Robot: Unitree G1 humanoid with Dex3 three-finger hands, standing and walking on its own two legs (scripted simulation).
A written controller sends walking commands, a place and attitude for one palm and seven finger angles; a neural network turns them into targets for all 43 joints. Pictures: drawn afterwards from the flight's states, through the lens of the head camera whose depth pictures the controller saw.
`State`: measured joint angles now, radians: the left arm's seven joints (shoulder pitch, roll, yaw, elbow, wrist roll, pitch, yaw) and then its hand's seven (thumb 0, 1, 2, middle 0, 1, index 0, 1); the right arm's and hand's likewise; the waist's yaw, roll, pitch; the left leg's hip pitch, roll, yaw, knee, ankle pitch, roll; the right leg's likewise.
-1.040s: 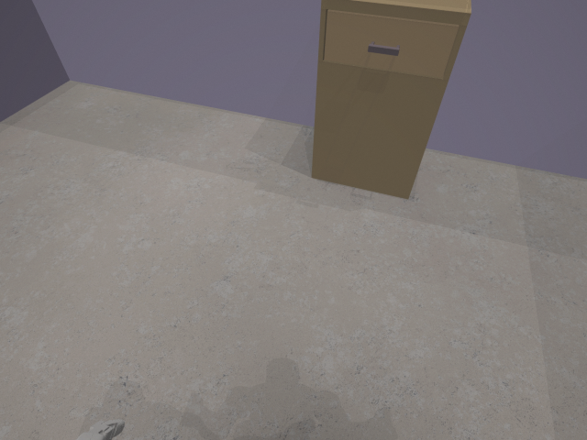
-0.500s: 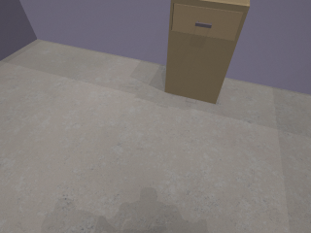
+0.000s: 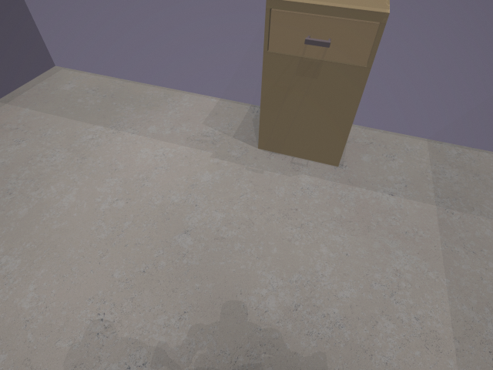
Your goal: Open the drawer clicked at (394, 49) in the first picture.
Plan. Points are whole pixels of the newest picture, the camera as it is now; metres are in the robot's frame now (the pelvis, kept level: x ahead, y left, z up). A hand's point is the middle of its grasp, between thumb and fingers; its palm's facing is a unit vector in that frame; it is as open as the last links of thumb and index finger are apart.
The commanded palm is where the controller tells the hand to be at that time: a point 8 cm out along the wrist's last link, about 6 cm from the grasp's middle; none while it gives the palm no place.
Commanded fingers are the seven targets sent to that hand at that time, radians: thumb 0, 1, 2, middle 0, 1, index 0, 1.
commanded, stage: look at it before walking up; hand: left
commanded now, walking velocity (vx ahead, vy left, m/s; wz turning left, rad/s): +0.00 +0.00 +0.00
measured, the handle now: (318, 40) +1.42 -0.25 -0.06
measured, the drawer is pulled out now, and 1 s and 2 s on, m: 0.00 0.00 0.00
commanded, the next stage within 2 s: walk to a spot facing it in 0.40 s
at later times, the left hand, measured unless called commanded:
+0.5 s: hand out of the picture +0.07 +0.25 -0.15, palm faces -0.03 -0.94 -0.33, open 7.3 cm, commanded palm none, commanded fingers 0.00 0.90 0.90 -0.20 -0.30 -0.20 -0.30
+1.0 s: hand out of the picture +0.11 +0.13 -0.18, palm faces -0.10 -0.97 -0.21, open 7.3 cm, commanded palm none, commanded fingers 0.00 0.90 0.90 -0.20 -0.30 -0.20 -0.30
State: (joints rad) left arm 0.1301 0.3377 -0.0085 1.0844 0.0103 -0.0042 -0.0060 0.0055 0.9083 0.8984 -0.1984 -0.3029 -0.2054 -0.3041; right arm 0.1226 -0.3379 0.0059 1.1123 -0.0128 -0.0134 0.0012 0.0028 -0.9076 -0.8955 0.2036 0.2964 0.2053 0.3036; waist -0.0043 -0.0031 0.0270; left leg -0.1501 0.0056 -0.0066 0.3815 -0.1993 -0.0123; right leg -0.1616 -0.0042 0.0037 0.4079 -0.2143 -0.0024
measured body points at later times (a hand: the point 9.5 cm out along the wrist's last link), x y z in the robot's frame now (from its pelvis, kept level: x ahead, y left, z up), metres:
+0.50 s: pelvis +0.00 +0.00 +0.00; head +0.01 +0.00 +0.45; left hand +0.08 +0.29 -0.13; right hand +0.08 -0.30 -0.13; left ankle +0.01 +0.13 -0.74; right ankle +0.01 -0.12 -0.74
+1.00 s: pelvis +0.10 -0.06 -0.01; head +0.11 -0.07 +0.44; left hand +0.12 +0.18 -0.16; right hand +0.05 -0.30 -0.17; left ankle +0.07 +0.09 -0.67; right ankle +0.06 -0.12 -0.74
